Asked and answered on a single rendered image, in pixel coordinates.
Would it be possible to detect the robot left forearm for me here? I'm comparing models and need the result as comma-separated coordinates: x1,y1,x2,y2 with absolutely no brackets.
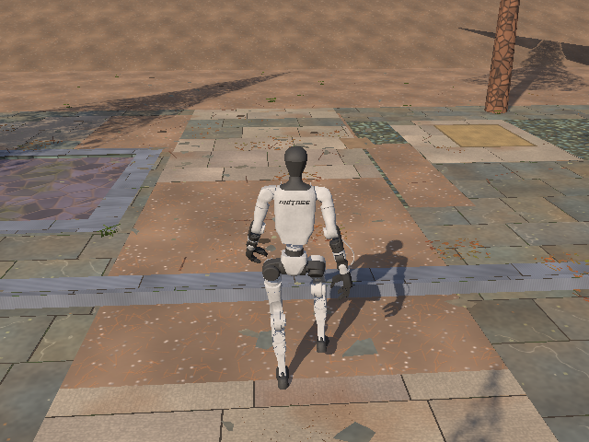
246,220,261,250

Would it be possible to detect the robot torso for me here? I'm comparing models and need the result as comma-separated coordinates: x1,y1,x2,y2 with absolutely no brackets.
273,182,317,276

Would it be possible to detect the robot right forearm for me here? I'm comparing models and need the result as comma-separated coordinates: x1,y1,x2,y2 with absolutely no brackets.
329,225,350,274

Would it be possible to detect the robot right upper arm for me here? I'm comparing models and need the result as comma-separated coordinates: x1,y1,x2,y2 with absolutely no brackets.
315,186,338,239

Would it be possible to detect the robot left foot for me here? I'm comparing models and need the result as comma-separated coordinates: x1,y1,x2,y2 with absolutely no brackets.
276,366,289,390

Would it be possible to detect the robot left hand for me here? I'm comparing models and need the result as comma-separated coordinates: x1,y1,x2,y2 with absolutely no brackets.
246,247,268,263

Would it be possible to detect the robot right hand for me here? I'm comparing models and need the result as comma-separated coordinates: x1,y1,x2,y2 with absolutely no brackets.
330,272,352,300

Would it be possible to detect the robot left upper arm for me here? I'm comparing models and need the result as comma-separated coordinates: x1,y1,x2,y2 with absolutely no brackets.
251,185,276,235

